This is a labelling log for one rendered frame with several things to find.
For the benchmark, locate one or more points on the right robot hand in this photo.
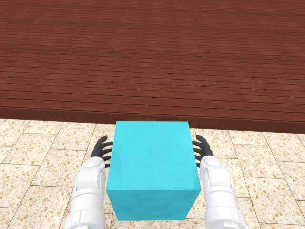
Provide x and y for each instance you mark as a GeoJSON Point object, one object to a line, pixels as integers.
{"type": "Point", "coordinates": [204, 151]}

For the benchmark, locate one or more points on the robot left forearm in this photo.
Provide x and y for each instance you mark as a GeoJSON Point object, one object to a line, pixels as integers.
{"type": "Point", "coordinates": [88, 196]}

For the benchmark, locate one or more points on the robot right forearm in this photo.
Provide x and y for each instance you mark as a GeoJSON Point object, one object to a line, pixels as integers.
{"type": "Point", "coordinates": [222, 210]}

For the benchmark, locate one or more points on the left robot hand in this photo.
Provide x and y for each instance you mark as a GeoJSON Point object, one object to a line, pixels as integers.
{"type": "Point", "coordinates": [99, 152]}

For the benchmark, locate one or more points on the carton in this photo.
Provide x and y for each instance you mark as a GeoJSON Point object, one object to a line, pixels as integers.
{"type": "Point", "coordinates": [153, 173]}

